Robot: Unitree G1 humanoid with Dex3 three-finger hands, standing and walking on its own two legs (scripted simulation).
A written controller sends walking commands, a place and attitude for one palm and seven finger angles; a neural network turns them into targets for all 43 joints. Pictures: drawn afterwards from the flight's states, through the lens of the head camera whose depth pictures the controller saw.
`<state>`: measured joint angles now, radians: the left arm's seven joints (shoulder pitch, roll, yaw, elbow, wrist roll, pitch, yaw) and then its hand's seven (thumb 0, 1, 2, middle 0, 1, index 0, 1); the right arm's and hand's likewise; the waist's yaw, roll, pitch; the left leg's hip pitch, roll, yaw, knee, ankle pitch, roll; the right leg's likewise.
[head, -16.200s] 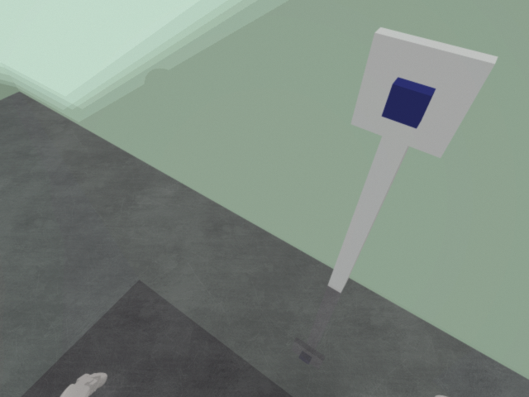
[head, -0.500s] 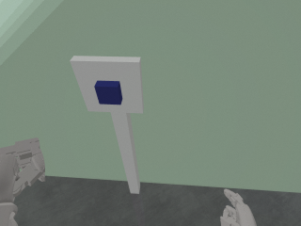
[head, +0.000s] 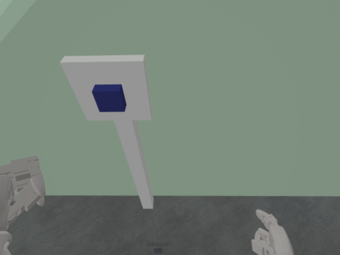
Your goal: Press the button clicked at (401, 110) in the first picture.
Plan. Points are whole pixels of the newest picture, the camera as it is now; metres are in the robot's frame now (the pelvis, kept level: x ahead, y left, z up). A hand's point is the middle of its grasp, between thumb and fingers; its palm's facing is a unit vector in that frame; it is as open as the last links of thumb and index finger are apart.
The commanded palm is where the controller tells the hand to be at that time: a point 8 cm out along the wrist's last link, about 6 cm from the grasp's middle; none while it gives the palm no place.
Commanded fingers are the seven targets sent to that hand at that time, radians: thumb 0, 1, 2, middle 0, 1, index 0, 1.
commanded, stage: step back with the hand held close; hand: left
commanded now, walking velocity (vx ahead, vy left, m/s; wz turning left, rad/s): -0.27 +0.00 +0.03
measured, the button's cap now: (110, 97) +0.47 +0.21 +0.13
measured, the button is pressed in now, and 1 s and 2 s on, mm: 0 0 0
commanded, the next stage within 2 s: stop stepping back and stand still in 1.06 s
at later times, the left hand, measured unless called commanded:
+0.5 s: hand (0, 234) +0.12 +0.27 +0.15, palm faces +0.35 -0.79 -0.51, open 3.1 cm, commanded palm +0.05 +0.31 +0.17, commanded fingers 0.00 0.90 0.90 -1.30 -1.50 -1.30 -1.50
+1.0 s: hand out of the picture +0.05 +0.28 +0.17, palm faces +0.33 -0.86 -0.40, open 3.1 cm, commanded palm -0.01 +0.32 +0.17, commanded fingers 0.00 0.90 0.90 -1.30 -1.50 -1.30 -1.50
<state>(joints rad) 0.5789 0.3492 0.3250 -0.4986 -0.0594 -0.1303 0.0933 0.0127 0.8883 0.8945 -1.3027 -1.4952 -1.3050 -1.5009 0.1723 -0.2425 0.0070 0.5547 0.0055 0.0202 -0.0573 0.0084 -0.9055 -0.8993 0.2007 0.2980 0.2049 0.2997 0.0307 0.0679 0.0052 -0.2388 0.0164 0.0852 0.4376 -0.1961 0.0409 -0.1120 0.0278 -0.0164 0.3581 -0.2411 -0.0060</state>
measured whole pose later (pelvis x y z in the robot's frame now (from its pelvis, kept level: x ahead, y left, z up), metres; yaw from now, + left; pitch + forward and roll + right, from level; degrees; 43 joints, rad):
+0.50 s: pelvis -0.07 +0.02 -0.02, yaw +2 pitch +0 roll -2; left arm 0.63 0.41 0.40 -0.61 -0.03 -0.22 0.13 0.01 0.89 0.89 -1.30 -1.49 -1.31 -1.50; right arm 0.21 -0.22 0.00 0.51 0.01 -0.03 -0.07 0.01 -0.91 -0.90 0.20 0.30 0.20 0.30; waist 0.00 0.02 0.05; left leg -0.43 -0.01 0.07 0.56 -0.15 0.09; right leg -0.32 0.02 0.00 0.56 -0.24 0.02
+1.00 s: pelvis -0.14 +0.04 +0.00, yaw -1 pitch +4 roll -5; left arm 0.62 0.42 0.38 -0.66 -0.06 -0.26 0.13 0.01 0.89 0.89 -1.30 -1.50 -1.31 -1.50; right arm 0.20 -0.16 0.01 0.60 -0.03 -0.11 -0.03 0.01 -0.90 -0.90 0.20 0.30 0.21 0.30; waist 0.01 0.00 -0.04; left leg -0.46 0.04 0.05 0.31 0.07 0.07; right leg -0.16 0.07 -0.05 0.53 -0.48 -0.02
